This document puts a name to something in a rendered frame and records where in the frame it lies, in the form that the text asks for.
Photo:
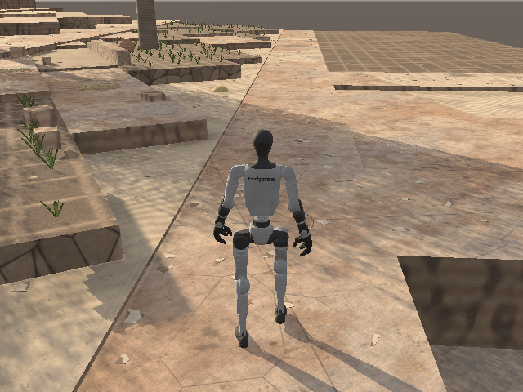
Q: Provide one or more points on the robot right hand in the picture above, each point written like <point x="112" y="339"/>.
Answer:
<point x="307" y="243"/>

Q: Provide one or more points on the left robot forearm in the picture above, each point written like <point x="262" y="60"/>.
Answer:
<point x="221" y="215"/>

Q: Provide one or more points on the robot left foot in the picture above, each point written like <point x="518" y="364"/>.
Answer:
<point x="243" y="340"/>

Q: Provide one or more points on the robot right upper arm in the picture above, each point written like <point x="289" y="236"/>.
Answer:
<point x="291" y="186"/>

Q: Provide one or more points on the right robot forearm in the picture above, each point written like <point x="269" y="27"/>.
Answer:
<point x="300" y="220"/>

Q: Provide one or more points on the robot left hand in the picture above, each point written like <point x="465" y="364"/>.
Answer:
<point x="222" y="231"/>

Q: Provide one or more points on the robot left upper arm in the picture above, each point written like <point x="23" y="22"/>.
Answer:
<point x="236" y="172"/>

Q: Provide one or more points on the right robot thigh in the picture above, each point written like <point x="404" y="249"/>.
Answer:
<point x="280" y="241"/>

